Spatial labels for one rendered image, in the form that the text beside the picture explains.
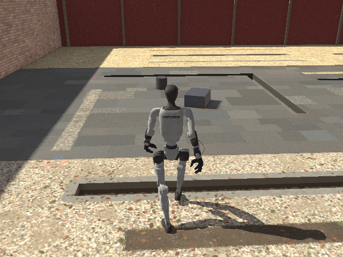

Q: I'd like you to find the right robot forearm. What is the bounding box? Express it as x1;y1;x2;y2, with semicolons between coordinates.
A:
190;131;202;159

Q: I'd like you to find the robot right upper arm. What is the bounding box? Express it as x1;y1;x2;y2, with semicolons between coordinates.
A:
183;108;196;139

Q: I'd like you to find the right robot hand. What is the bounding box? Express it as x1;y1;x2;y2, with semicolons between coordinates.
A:
190;158;203;173

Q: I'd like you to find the right robot foot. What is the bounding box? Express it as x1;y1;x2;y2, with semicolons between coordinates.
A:
175;191;182;201

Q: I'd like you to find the left robot forearm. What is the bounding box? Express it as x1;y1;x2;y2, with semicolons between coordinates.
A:
144;128;152;146

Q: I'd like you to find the left robot hand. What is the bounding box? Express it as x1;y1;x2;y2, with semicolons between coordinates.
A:
144;143;156;153

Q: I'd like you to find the robot left thigh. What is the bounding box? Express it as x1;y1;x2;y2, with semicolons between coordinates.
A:
153;150;168;196

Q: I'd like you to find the robot left upper arm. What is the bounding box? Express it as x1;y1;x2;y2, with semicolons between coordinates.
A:
146;108;160;137

